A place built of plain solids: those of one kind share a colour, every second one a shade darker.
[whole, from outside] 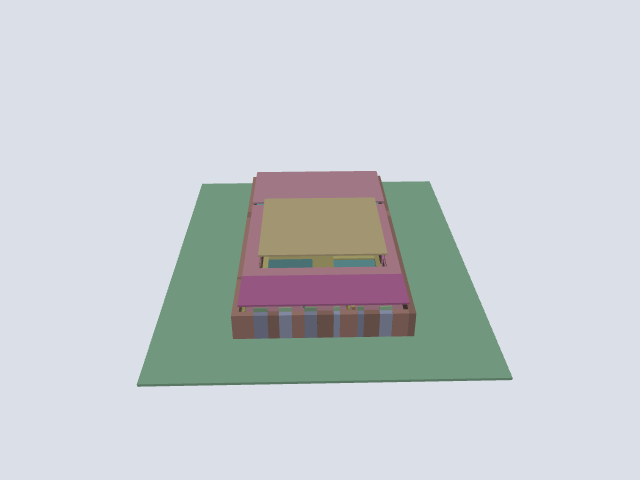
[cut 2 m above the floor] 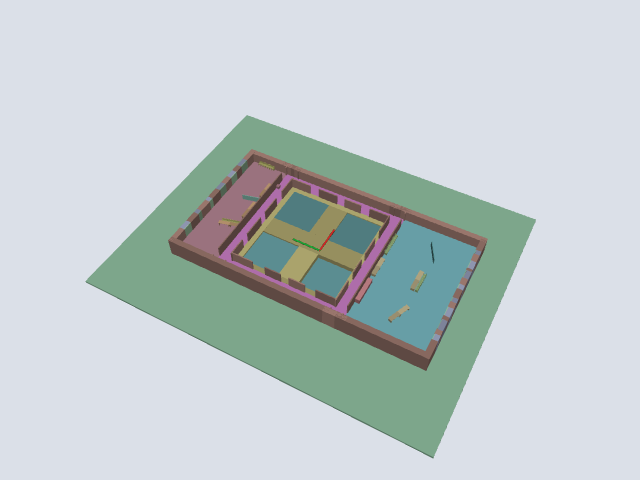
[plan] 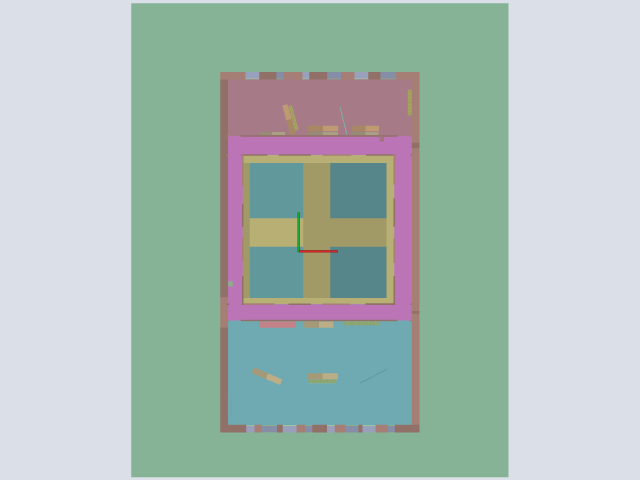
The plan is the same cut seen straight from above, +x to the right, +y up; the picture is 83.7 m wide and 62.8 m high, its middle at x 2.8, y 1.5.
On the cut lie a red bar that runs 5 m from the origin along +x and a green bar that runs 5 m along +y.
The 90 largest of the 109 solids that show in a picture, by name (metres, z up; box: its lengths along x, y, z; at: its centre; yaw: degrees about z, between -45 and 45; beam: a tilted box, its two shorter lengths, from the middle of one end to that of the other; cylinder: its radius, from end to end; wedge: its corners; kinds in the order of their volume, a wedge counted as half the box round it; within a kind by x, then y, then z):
{
 "ground_under_all_1": {"box": [49.36, 62.01, 0.4], "at": [2.78, 1.47, -1.67]},
 "wall_1": {"box": [1.0, 15.53, 4.12], "at": [-9.75, -15.9, 0.54]},
 "wall_2": {"box": [1.0, 3.95, 4.12], "at": [-9.75, -7.96, 0.54]},
 "wall_3": {"box": [1.0, 21.3, 4.12], "at": [-9.75, 2.86, 0.54]},
 "wall_4": {"box": [1.0, 4.3, 4.12], "at": [-9.75, 13.86, 0.54]},
 "wall_5": {"box": [1.0, 9.28, 4.12], "at": [-9.75, 18.85, 0.54]},
 "wall_6": {"box": [3.31, 1.0, 4.12], "at": [-8.59, 22.99, 0.54]},
 "wall_7": {"box": [3.39, 1.0, 4.12], "at": [-8.55, -23.17, 0.54]},
 "wall_8": {"box": [0.2, 3.78, 4.12], "at": [-7.29, -5.1, 0.54]},
 "wall_9": {"box": [0.2, 3.0, 4.12], "at": [-7.29, 0.23, 0.54]},
 "wall_10": {"box": [0.2, 3.0, 4.12], "at": [-7.29, 4.74, 0.54]},
 "wall_11": {"box": [0.2, 4.13, 4.12], "at": [-7.29, 10.65, 0.54]},
 "wall_12": {"box": [3.45, 0.2, 4.12], "at": [-5.82, 12.61, 0.54]},
 "wall_13": {"box": [3.3, 0.2, 4.12], "at": [-5.75, 12.61, 0.54]},
 "wall_14": {"box": [4.38, 0.2, 4.12], "at": [-5.36, -6.89, 0.54]},
 "wall_15": {"box": [0.93, 1.0, 4.12], "at": [-5.29, -23.17, 0.54]},
 "wall_16": {"box": [4.23, 0.2, 4.12], "at": [-5.28, -6.89, 0.54]},
 "wall_17": {"box": [2.24, 1.0, 4.12], "at": [-4.01, 22.99, 0.54]},
 "wall_18": {"box": [0.74, 1.0, 4.12], "at": [-2.46, -23.17, 0.54]},
 "wall_19": {"box": [2.5, 1.0, 4.12], "at": [-0.74, 22.99, 0.54]},
 "wall_20": {"box": [4.22, 0.2, 4.12], "at": [-0.48, 12.61, 0.54]},
 "wall_21": {"box": [2.95, 0.2, 4.12], "at": [0.15, -6.89, 0.54]},
 "wall_22": {"box": [1.16, 1.0, 4.12], "at": [0.29, -23.17, 0.54]},
 "wall_23": {"box": [2.34, 1.0, 4.12], "at": [2.58, 22.99, 0.54]},
 "wall_24": {"box": [20.52, 0.2, 4.12], "at": [2.69, -9.04, 0.54]},
 "wall_25": {"box": [20.52, 0.2, 4.12], "at": [2.69, 15.11, 0.54]},
 "wall_26": {"box": [1.94, 1.0, 4.12], "at": [2.75, -23.17, 0.54]},
 "wall_27": {"box": [3.67, 0.2, 4.12], "at": [4.97, -6.89, 0.54]},
 "wall_28": {"box": [3.75, 0.2, 4.12], "at": [5.0, 12.61, 0.54]},
 "wall_29": {"box": [3.75, 0.2, 4.12], "at": [5.0, 12.61, 0.54]},
 "wall_30": {"box": [1.41, 1.0, 4.12], "at": [5.42, -23.17, 0.54]},
 "wall_31": {"box": [1.77, 1.0, 4.12], "at": [6.43, 22.99, 0.54]},
 "wall_32": {"box": [1.6, 1.0, 4.12], "at": [9.91, 22.99, 0.54]},
 "wall_33": {"box": [3.9, 0.2, 4.12], "at": [10.66, -6.89, 0.54]},
 "wall_34": {"box": [3.78, 0.2, 4.12], "at": [10.72, 12.61, 0.54]},
 "wall_35": {"box": [4.05, 0.2, 4.12], "at": [10.73, -6.89, 0.54]},
 "wall_36": {"box": [3.92, 0.2, 4.12], "at": [10.79, 12.61, 0.54]},
 "wall_37": {"box": [1.63, 1.0, 4.12], "at": [10.87, -23.17, 0.54]},
 "wall_38": {"box": [0.2, 3.8, 4.12], "at": [12.51, -5.09, 0.54]},
 "wall_39": {"box": [0.2, 3.23, 4.12], "at": [12.51, 0.12, 0.54]},
 "wall_40": {"box": [0.2, 3.73, 4.12], "at": [12.51, 5.1, 0.54]},
 "wall_41": {"box": [0.2, 3.95, 4.12], "at": [12.51, 10.74, 0.54]},
 "wall_42": {"box": [3.22, 1.0, 4.12], "at": [14.2, -23.17, 0.54]},
 "wall_43": {"box": [3.09, 1.0, 4.12], "at": [14.26, 22.99, 0.54]},
 "wall_44": {"box": [1.0, 15.53, 4.12], "at": [15.31, -15.9, 0.54]},
 "wall_45": {"box": [1.0, 3.95, 4.12], "at": [15.31, -7.96, 0.54]},
 "wall_46": {"box": [1.0, 21.3, 4.12], "at": [15.31, 2.86, 0.54]},
 "wall_47": {"box": [1.0, 4.3, 4.12], "at": [15.31, 13.86, 0.54]},
 "wall_48": {"box": [1.0, 9.28, 4.12], "at": [15.31, 18.85, 0.54]},
 "floor_refectory_1": {"box": [24.25, 13.73, 1.52], "at": [2.78, -15.9, -0.76]},
 "floor_corr_1": {"box": [2.05, 19.5, 1.52], "at": [-8.32, 2.86, -0.76]},
 "floor_corr_2": {"box": [24.25, 2.15, 1.52], "at": [2.78, -7.96, -0.76]},
 "floor_corr_3": {"box": [24.25, 2.5, 1.52], "at": [2.78, 13.86, -0.76]},
 "floor_corr_4": {"box": [2.4, 19.5, 1.52], "at": [13.71, 2.86, -0.76]},
 "floor_gang_1": {"box": [0.9, 17.65, 1.52], "at": [-6.84, 2.73, -0.76]},
 "floor_gang_2": {"box": [7.0, 3.75, 1.52], "at": [-2.9, 2.48, -0.76]},
 "floor_gang_3": {"box": [3.55, 17.65, 1.52], "at": [2.38, 2.73, -0.76]},
 "floor_gang_4": {"box": [19.8, 0.8, 1.52], "at": [2.6, -6.49, -0.76]},
 "floor_gang_5": {"box": [19.8, 1.05, 1.52], "at": [2.6, 12.09, -0.76]},
 "floor_gang_6": {"box": [7.35, 3.75, 1.52], "at": [7.83, 2.48, -0.76]},
 "floor_gang_7": {"box": [1.0, 17.65, 1.52], "at": [12.01, 2.73, -0.76]},
 "floor_breakhall_1": {"box": [24.25, 7.48, 1.52], "at": [2.78, 18.85, -0.76]},
 "step_tier_1": {"box": [7.0, 6.7, 0.6], "at": [-2.9, -2.74, -1.22]},
 "step_tier_2": {"box": [7.0, 7.2, 1.25], "at": [-2.9, 7.96, -0.9]},
 "step_tier_3": {"box": [7.35, 6.7, 1.33], "at": [7.83, -2.74, -0.85]},
 "step_tier_4": {"box": [7.35, 7.2, 1.52], "at": [7.83, 7.96, -0.76]},
 "ceil_hall_1": {"box": [19.8, 19.5, 0.3], "at": [2.6, 2.86, 5.75]},
 "ceil_refectory_1": {"box": [24.25, 13.73, 0.3], "at": [2.78, -15.9, 3.95]},
 "wall_mass_1": {"box": [1.1, 0.85, 4.12], "at": [-6.3, -23.24, 0.54]},
 "wall_mass_2": {"box": [1.8, 0.85, 4.12], "at": [-6.04, 23.06, 0.54]},
 "wall_mass_3": {"box": [2.0, 0.85, 4.12], "at": [-3.83, -23.24, 0.54]},
 "wall_mass_4": {"box": [0.9, 0.85, 4.12], "at": [-2.44, 23.06, 0.54]},
 "wall_mass_5": {"box": [1.8, 0.85, 4.12], "at": [-1.19, -23.24, 0.54]},
 "wall_mass_6": {"box": [0.9, 0.85, 4.12], "at": [0.95, 23.06, 0.54]},
 "wall_mass_7": {"box": [0.9, 0.85, 4.12], "at": [1.32, -23.24, 0.54]},
 "wall_mass_8": {"box": [1.0, 0.85, 4.12], "at": [4.21, -23.24, 0.54]},
 "wall_mass_9": {"box": [1.8, 0.85, 4.12], "at": [4.64, 23.06, 0.54]},
 "wall_mass_10": {"box": [1.7, 0.85, 4.12], "at": [6.97, -23.24, 0.54]},
 "wall_mass_11": {"box": [1.8, 0.85, 4.12], "at": [8.21, 23.06, 0.54]},
 "wall_mass_12": {"box": [1.7, 0.85, 4.12], "at": [9.21, -23.24, 0.54]},
 "wall_mass_13": {"box": [2.0, 0.85, 4.12], "at": [11.71, 23.06, 0.54]},
 "wall_mass_14": {"box": [0.9, 0.85, 4.12], "at": [12.13, -23.24, 0.54]},
 "ceil_corr_1": {"box": [2.05, 19.5, 0.3], "at": [-8.32, 2.86, 3.4]},
 "ceil_corr_2": {"box": [24.25, 2.15, 0.3], "at": [2.78, -7.96, 3.4]},
 "ceil_corr_3": {"box": [24.25, 2.5, 0.3], "at": [2.78, 13.86, 3.4]},
 "ceil_corr_4": {"box": [2.4, 19.5, 0.3], "at": [13.71, 2.86, 3.4]},
 "ceil_breakhall_1": {"box": [24.25, 7.48, 0.3], "at": [2.78, 18.85, 3.65]},
 "counter_ref_1": {"box": [4.81, 0.76, 0.92], "at": [-2.77, -9.55, 0.46]},
 "rail_bars_ref_1": {"box": [3.9, 0.12, 2.62], "at": [9.81, -16.32, -0.21], "yaw": 28.0},
 "rail_bars_1": {"box": [0.12, 3.8, 2.57], "at": [5.87, 17.1, -0.23], "yaw": 14.0}
}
